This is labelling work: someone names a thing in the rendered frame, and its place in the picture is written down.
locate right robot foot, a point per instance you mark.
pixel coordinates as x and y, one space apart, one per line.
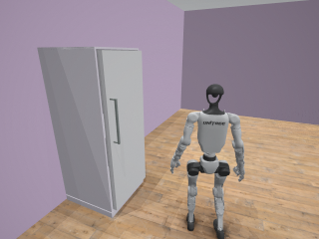
219 233

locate robot right hand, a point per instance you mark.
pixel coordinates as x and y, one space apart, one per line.
239 171

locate left robot forearm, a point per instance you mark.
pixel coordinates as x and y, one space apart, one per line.
179 150

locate robot left hand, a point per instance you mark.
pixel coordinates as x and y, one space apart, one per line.
174 164

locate handle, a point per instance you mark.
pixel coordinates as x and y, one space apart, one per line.
117 121

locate right robot forearm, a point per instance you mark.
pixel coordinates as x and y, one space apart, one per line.
239 155

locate humanoid robot torso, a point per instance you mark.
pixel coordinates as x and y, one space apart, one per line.
211 136

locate right robot upper arm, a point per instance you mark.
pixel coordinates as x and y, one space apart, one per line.
235 130

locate fridge door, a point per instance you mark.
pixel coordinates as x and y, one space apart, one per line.
121 78

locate left robot upper arm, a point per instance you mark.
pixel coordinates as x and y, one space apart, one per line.
188 127

